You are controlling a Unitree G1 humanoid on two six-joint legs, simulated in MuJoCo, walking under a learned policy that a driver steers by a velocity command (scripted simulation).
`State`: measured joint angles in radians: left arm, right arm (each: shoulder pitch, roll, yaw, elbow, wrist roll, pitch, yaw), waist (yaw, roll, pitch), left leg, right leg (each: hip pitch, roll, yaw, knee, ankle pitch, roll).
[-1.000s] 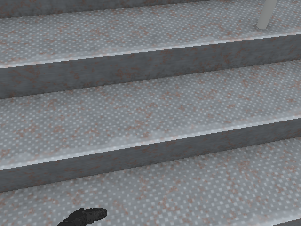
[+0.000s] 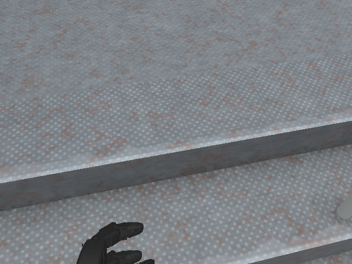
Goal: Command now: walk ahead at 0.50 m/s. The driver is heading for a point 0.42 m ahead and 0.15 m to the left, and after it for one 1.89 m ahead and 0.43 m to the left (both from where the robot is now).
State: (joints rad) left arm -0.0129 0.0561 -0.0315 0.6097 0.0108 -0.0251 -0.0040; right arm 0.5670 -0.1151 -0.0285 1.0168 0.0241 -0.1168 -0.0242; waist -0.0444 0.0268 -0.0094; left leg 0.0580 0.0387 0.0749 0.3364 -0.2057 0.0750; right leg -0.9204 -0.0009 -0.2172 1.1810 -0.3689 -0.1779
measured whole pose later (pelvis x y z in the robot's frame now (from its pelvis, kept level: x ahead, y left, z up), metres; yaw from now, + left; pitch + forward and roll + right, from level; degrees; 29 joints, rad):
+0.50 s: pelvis +0.29 +0.02 +0.14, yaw +8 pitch +5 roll +2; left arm 0.52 0.13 0.02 1.03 -0.01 -0.11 0.05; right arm -0.01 -0.04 0.04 0.61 0.00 -0.01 0.00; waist 0.03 -0.02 -0.03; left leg -0.95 -0.01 0.21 1.28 -0.44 0.20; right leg 0.06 -0.06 -0.25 0.19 -0.22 -0.04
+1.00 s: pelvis +0.60 +0.09 +0.29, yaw +22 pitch +5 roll -3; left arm -0.05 0.03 -0.08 0.51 0.02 -0.02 -0.01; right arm 0.54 -0.16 -0.04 0.94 0.00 -0.08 -0.04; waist -0.07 0.01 0.00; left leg 0.07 -0.05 -0.13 0.20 -0.17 0.13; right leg -1.09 -0.03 -0.16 1.37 -0.40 -0.13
